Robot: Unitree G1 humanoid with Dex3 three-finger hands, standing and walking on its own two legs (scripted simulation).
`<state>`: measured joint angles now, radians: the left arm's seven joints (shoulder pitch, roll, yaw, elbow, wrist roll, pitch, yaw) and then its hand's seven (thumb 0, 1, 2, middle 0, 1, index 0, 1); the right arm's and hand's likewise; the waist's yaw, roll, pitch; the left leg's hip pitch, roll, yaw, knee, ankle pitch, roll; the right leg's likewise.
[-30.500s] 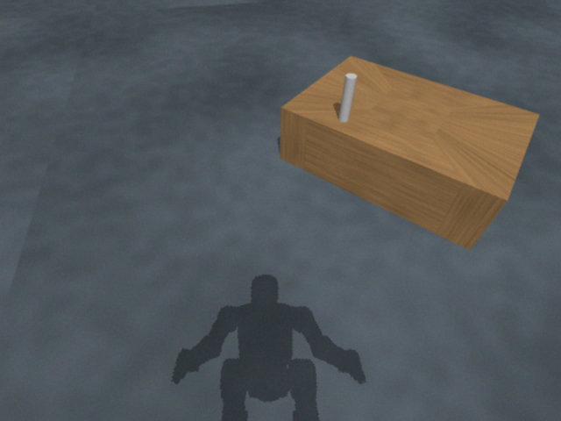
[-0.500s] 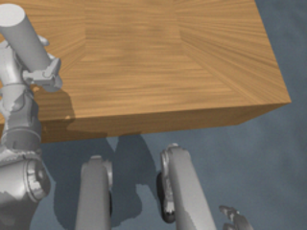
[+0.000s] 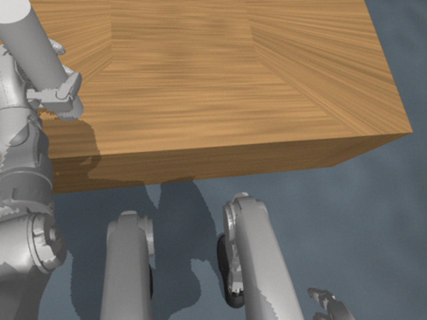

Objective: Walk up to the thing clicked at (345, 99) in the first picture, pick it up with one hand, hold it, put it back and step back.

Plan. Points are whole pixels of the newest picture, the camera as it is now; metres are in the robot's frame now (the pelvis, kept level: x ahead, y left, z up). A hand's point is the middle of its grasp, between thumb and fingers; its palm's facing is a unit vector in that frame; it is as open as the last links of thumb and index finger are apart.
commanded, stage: lower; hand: left
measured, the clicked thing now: (45, 71) +0.53 +0.21 +0.02
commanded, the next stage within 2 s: loosen in 0.22 s
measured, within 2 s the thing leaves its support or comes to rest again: rests again in 0.02 s
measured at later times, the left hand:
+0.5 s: hand (57, 78) +0.53 +0.20 +0.00, palm faces +0.15 -0.99 -0.02, open 7.4 cm
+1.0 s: hand (59, 77) +0.54 +0.20 -0.01, palm faces +0.16 -0.99 -0.01, open 15.1 cm
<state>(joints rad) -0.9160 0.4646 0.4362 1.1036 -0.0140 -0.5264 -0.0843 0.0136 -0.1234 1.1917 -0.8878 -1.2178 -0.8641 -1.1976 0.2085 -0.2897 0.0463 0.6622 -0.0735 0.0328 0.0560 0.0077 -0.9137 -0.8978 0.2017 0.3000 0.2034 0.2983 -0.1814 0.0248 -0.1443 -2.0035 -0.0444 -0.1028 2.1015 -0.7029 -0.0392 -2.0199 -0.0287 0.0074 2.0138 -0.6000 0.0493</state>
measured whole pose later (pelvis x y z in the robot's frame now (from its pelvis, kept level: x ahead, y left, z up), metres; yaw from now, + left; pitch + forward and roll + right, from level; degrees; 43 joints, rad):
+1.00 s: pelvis +0.00 +0.00 -0.01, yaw +0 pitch +35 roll -4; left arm -0.94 0.46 0.44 1.11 -0.02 -0.54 -0.07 -0.01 -0.46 0.18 -0.43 -0.30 -0.42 -0.30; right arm 0.20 -0.29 0.05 0.67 -0.08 0.05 0.07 0.01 -0.93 -0.90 0.20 0.30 0.21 0.30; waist -0.18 0.02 -0.14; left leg -2.04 -0.05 -0.10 2.14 -0.71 -0.03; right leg -2.06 -0.03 0.01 2.05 -0.60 0.06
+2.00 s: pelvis +0.05 +0.01 +0.25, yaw +0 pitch +20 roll -3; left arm -0.51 0.48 0.28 0.98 0.06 -0.01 0.07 -0.01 -0.56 0.05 -0.05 -0.05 -0.05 -0.06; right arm 0.32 -0.27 0.01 0.64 0.04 0.09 -0.03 0.01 -0.90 -0.90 0.20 0.30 0.21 0.30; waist -0.10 0.02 -0.12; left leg -1.03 0.03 -0.07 1.20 -0.53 -0.02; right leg -1.03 0.00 -0.01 1.10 -0.42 0.04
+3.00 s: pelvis +0.07 -0.01 +0.30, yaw +2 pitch +6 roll -1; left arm 0.45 0.20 -0.02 0.06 -0.03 0.20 0.14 -0.01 -0.53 0.06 -0.05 -0.06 -0.05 -0.06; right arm 0.29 -0.22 0.01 0.51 0.03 -0.08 -0.14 0.02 -0.90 -0.90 0.20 0.30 0.20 0.30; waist -0.02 0.03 -0.09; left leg -0.57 0.03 -0.06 0.93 -0.47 -0.04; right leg -0.60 -0.01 -0.02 0.90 -0.40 0.01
